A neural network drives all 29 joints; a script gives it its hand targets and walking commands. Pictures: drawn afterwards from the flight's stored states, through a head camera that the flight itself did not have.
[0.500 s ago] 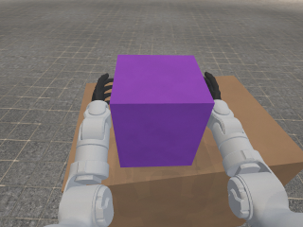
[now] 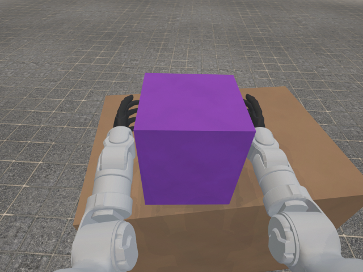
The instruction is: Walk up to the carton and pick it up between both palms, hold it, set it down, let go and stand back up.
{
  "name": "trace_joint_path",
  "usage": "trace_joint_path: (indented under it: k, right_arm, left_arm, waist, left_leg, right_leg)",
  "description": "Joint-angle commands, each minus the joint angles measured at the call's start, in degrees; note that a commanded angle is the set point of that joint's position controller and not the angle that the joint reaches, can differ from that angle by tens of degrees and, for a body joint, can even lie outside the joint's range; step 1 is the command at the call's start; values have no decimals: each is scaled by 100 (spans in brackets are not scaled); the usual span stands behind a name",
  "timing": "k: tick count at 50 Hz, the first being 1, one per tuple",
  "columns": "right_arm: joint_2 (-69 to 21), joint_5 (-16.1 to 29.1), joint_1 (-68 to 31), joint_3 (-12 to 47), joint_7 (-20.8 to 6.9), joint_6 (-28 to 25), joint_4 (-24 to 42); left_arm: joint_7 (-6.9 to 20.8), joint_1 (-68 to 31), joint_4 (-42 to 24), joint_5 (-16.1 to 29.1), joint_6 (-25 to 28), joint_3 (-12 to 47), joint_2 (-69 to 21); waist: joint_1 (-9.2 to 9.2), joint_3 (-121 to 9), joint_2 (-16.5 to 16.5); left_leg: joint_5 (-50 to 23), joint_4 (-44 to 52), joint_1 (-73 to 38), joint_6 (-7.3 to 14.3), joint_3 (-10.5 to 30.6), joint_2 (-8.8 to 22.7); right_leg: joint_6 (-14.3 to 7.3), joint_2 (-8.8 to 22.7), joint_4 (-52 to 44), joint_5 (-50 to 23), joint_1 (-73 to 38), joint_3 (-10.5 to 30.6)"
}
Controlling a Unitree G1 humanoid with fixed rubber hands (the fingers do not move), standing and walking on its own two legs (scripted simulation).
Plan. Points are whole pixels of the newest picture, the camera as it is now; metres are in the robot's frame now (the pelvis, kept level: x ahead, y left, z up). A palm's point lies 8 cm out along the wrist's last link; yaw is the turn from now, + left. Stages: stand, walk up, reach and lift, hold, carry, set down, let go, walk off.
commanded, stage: set down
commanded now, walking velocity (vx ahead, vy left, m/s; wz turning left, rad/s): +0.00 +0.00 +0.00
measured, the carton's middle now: (188, 140) +0.39 -0.01 +0.10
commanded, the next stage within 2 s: none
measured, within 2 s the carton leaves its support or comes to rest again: rests again in 0.72 s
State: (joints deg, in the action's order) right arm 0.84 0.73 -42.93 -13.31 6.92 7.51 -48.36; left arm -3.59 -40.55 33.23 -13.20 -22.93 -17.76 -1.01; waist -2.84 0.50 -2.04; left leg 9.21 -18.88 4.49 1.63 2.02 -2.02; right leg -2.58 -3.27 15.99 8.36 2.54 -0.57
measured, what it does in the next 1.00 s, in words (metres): stands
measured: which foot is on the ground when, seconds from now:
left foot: down 0.00-1.00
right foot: down 0.00-1.00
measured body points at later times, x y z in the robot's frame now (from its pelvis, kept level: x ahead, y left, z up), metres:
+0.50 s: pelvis +0.00 +0.00 +0.00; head -0.01 +0.02 +0.45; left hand +0.40 +0.15 +0.12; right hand +0.40 -0.16 +0.11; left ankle +0.02 +0.10 -0.75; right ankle +0.01 -0.09 -0.75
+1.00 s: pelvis +0.00 +0.00 +0.00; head +0.00 +0.03 +0.45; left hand +0.40 +0.15 +0.10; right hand +0.39 -0.16 +0.10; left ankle +0.02 +0.10 -0.75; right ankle +0.01 -0.09 -0.75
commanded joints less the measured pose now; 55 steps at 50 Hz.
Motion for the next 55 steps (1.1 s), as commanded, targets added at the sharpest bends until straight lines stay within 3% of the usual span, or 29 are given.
trace_joint_path:
  k: [1,17,33,41,55]
  right_arm:
    - [-3262,136,-4211,1796,-726,-448,1446]
    - [-3397,-21,-3710,1909,-687,-706,1627]
    - [-3296,-211,-3419,1905,-746,-929,1765]
    - [-3263,-341,-3295,1783,-859,-1077,1627]
    - [-3250,-816,-2708,1259,-989,-1239,835]
  left_arm:
    - [786,-3992,-830,448,412,2101,-3330]
    - [784,-3682,-1229,417,664,2402,-3458]
    - [733,-3161,-1062,316,778,2396,-3586]
    - [649,-3118,-1003,277,925,2431,-3642]
    - [737,-2820,-457,-68,1201,1967,-3461]
  waist:
    - [23,-2869,107]
    - [-40,-3022,367]
    - [-2,-2943,231]
    - [35,-2965,373]
    - [80,-2323,302]
  left_leg:
    - [-1203,131,-668,-273,-296,115]
    - [-1443,13,-563,-350,-315,114]
    - [-1487,22,-662,-335,-305,174]
    - [-1607,-26,-801,-375,-317,225]
    - [-1067,206,-482,-294,-430,229]
  right_leg:
    - [566,215,54,-1880,-881,-232]
    - [544,252,189,-2376,-950,-244]
    - [491,198,113,-2117,-699,-315]
    - [418,163,50,-1814,-422,-357]
    - [417,243,-24,-1389,-488,-330]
